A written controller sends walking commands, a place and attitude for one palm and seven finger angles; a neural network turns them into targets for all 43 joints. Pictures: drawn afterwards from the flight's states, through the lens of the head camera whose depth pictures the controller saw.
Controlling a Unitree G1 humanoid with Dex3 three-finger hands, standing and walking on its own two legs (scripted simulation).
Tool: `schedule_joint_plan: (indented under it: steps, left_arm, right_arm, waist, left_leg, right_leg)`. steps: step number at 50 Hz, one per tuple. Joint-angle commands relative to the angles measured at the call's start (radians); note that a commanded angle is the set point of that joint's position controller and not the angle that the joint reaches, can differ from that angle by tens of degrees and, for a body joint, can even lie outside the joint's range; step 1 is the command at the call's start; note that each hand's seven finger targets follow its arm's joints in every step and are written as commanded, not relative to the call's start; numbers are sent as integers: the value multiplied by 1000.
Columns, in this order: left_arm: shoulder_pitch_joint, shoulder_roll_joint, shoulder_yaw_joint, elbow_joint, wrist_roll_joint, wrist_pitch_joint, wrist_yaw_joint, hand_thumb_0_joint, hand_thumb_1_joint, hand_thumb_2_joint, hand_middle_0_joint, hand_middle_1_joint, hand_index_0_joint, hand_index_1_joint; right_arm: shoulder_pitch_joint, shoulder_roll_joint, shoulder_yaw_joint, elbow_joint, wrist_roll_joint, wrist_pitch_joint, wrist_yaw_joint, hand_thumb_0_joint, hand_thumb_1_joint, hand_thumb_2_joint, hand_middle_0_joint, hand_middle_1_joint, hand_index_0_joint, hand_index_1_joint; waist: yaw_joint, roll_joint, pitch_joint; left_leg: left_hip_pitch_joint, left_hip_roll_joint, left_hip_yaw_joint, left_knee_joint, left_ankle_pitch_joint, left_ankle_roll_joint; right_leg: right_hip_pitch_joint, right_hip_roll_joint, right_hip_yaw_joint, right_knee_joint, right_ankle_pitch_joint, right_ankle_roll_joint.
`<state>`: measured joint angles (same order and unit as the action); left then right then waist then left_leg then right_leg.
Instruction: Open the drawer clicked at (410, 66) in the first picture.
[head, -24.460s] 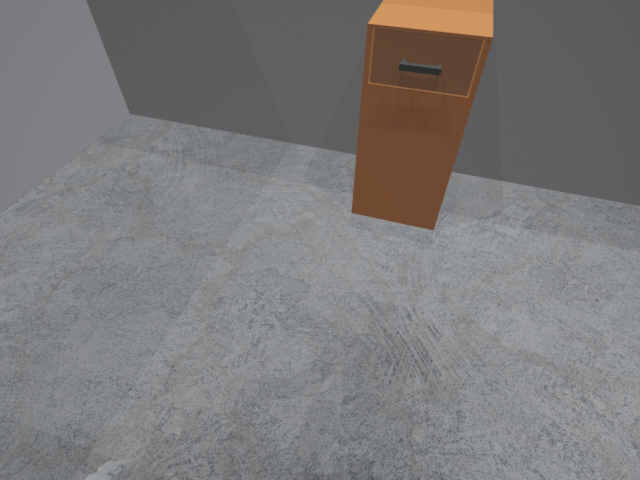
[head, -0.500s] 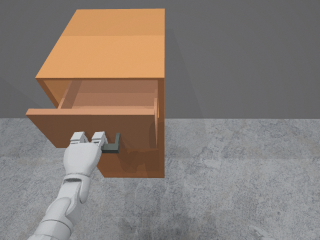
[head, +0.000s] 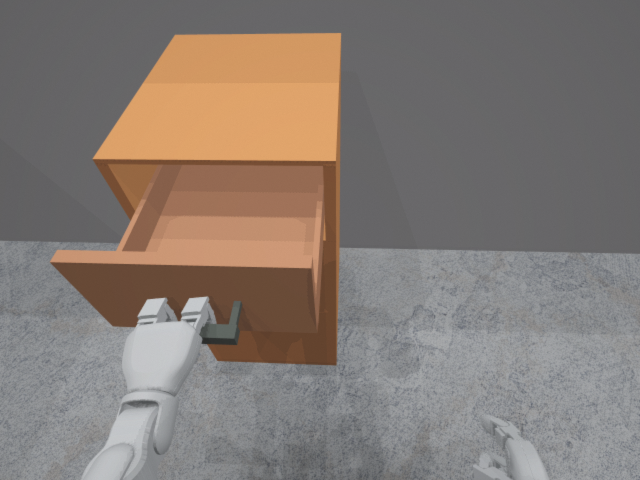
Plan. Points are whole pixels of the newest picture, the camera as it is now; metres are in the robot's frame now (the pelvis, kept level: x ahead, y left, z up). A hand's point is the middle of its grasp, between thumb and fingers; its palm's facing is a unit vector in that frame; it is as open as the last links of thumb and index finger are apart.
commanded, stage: pull the drawer open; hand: left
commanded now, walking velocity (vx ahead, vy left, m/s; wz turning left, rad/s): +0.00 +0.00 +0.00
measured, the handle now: (192, 320) +0.33 +0.20 -0.01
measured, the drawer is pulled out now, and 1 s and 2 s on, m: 0.19 0.30 0.30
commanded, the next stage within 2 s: open the thumb to release the handle in 1.16 s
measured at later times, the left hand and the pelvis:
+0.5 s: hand (169, 412) +0.21 +0.21 -0.03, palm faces +0.00 -0.09 -1.00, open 5.6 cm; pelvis +0.00 -0.01 -0.01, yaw +0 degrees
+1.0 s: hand (157, 454) +0.16 +0.21 -0.03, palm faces -0.02 -0.09 -1.00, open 5.6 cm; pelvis +0.00 -0.02 -0.02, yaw +0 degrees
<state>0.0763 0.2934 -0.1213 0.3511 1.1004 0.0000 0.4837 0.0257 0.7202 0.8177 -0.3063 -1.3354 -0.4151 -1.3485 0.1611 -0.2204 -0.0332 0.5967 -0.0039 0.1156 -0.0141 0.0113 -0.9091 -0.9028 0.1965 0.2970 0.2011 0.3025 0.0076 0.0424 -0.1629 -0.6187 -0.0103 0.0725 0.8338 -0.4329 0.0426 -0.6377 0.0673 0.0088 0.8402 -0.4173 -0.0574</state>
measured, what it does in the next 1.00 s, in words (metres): stands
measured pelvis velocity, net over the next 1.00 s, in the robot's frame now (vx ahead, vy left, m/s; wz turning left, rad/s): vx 0.00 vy -0.02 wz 0.00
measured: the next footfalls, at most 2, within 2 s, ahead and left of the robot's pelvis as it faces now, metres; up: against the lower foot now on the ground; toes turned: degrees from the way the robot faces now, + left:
none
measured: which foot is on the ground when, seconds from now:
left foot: down 0.00-1.00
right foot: down 0.00-1.00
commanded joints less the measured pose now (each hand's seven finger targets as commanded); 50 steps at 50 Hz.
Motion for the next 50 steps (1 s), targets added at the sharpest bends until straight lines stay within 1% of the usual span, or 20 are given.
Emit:
schedule_joint_plan:
  steps: [1,2,7,12,18,21,22,24,25,26,31,32,33,35,36,38,39,42,46,50]
  left_arm:
    - [36,187,160,-206,-15,24,59,0,900,900,-400,-1350,-400,-1350]
    - [28,180,154,-221,-16,23,59,0,900,900,-400,-1350,-400,-1350]
    - [78,201,181,-266,-15,18,74,0,900,900,-400,-1350,-400,-1350]
    - [121,173,156,-313,-13,19,86,0,900,900,-400,-1350,-400,-1350]
    - [200,201,188,-348,-21,10,90,0,900,900,-400,-1350,-400,-1350]
    - [236,185,174,-367,-24,5,87,0,900,900,-400,-1350,-400,-1350]
    - [266,204,199,-380,-30,2,88,0,900,900,-400,-1350,-400,-1350]
    - [295,198,192,-392,-30,1,88,0,900,900,-400,-1350,-400,-1350]
    - [290,218,210,-406,-24,-4,91,0,900,900,-400,-1350,-400,-1350]
    - [324,195,191,-407,-26,-6,90,0,900,900,-400,-1350,-400,-1350]
    - [373,194,198,-438,-29,-22,94,0,900,900,-400,-1350,-400,-1350]
    - [390,207,217,-445,-32,-28,97,0,900,900,-400,-1350,-400,-1350]
    - [410,219,228,-466,-30,-35,100,0,900,900,-400,-1350,-400,-1350]
    - [433,209,222,-464,-28,-44,105,0,900,900,-400,-1350,-400,-1350]
    - [467,192,212,-468,-30,-49,105,0,900,900,-400,-1350,-400,-1350]
    - [474,205,222,-501,-24,-57,111,0,900,900,-400,-1350,-400,-1350]
    - [504,193,212,-496,-26,-57,112,0,900,900,-400,-1350,-400,-1350]
    - [522,213,240,-510,-35,-68,112,0,900,900,-400,-1350,-400,-1350]
    - [618,198,234,-540,-37,-88,110,0,900,900,-400,-1350,-400,-1350]
    - [719,198,234,-581,-46,-93,99,0,900,900,-400,-1350,-400,-1350]
  right_arm:
    - [-95,-119,-36,-152,-8,-42,-2,0,-900,-900,200,300,200,300]
    - [-101,-123,-36,-149,-11,-41,0,0,-900,-900,200,300,200,300]
    - [-113,-121,-34,-152,-13,-43,2,0,-900,-900,200,300,200,300]
    - [-119,-119,-36,-159,-17,-49,9,0,-900,-900,200,300,200,300]
    - [-144,-113,-27,-165,-18,-51,3,0,-900,-900,200,300,200,300]
    - [-144,-110,-27,-172,-17,-54,3,0,-900,-900,200,300,200,300]
    - [-146,-111,-26,-175,-17,-53,5,0,-900,-900,200,300,200,300]
    - [-152,-106,-23,-180,-16,-52,5,0,-900,-900,200,300,200,300]
    - [-157,-108,-20,-180,-19,-51,5,0,-900,-900,200,300,200,300]
    - [-157,-105,-21,-186,-20,-52,6,0,-900,-900,200,300,200,300]
    - [-159,-106,-21,-194,-23,-53,10,0,-900,-900,200,300,200,300]
    - [-155,-107,-21,-193,-24,-55,12,0,-900,-900,200,300,200,300]
    - [-163,-107,-17,-198,-28,-55,14,0,-900,-900,200,300,200,300]
    - [-163,-106,-19,-196,-30,-55,17,0,-900,-900,200,300,200,300]
    - [-155,-104,-21,-201,-29,-57,20,0,-900,-900,200,300,200,300]
    - [-159,-106,-20,-203,-34,-57,27,0,-900,-900,200,300,200,300]
    - [-153,-104,-23,-208,-31,-58,27,0,-900,-900,200,300,200,300]
    - [-151,-106,-21,-209,-36,-59,27,0,-900,-900,200,300,200,300]
    - [-146,-102,-21,-221,-38,-63,35,0,-900,-900,200,300,200,300]
    - [-153,-100,-16,-237,-41,-61,51,0,-900,-900,200,300,200,300]
  waist:
    - [59,-47,-199]
    - [51,-41,-199]
    - [57,-44,-195]
    - [47,-44,-189]
    - [62,-76,-208]
    - [61,-55,-168]
    - [69,-47,-190]
    - [72,-29,-163]
    - [76,-43,-178]
    - [74,-29,-160]
    - [73,-44,-141]
    - [72,-60,-156]
    - [87,-43,-182]
    - [82,-64,-169]
    - [81,-50,-156]
    - [86,-40,-190]
    - [80,-30,-158]
    - [76,-73,-161]
    - [94,-32,-163]
    - [108,-32,-168]
  left_leg:
    - [106,-35,-56,-66,337,-12]
    - [112,-33,-59,-63,340,-13]
    - [93,-38,-59,-56,305,-13]
    - [99,-35,-63,-42,291,-12]
    - [75,-45,-59,-25,275,-12]
    - [64,-46,-59,-24,252,-11]
    - [68,-46,-58,-25,258,-12]
    - [62,-48,-57,-23,239,-12]
    - [59,-49,-58,-20,240,-13]
    - [58,-49,-58,-18,238,-12]
    - [41,-48,-61,-7,220,-10]
    - [39,-48,-60,-3,228,-10]
    - [42,-52,-57,3,235,-12]
    - [32,-52,-60,13,233,-12]
    - [31,-51,-62,12,236,-11]
    - [43,-51,-62,24,246,-13]
    - [34,-49,-62,25,234,-11]
    - [11,-50,-65,38,220,-9]
    - [13,-54,-64,47,227,-10]
    - [17,-52,-60,55,257,-12]
  right_leg:
    - [170,-13,54,-95,419,-5]
    - [162,-14,55,-96,428,-6]
    - [162,-15,68,-90,407,-7]
    - [132,-15,56,-81,378,-6]
    - [155,-23,86,-70,421,1]
    - [141,-24,89,-77,400,0]
    - [159,-25,91,-76,409,-2]
    - [145,-24,94,-80,380,-2]
    - [138,-23,99,-72,368,-2]
    - [134,-22,95,-73,370,-4]
    - [115,-25,99,-68,355,-3]
    - [128,-26,103,-67,379,-4]
    - [132,-29,115,-57,393,-3]
    - [114,-27,114,-49,395,-3]
    - [112,-26,104,-45,400,-5]
    - [93,-25,110,-30,386,-7]
    - [86,-23,96,-33,372,-8]
    - [88,-27,112,-36,377,-5]
    - [72,-25,106,-16,368,-11]
    - [62,-22,108,-3,383,-15]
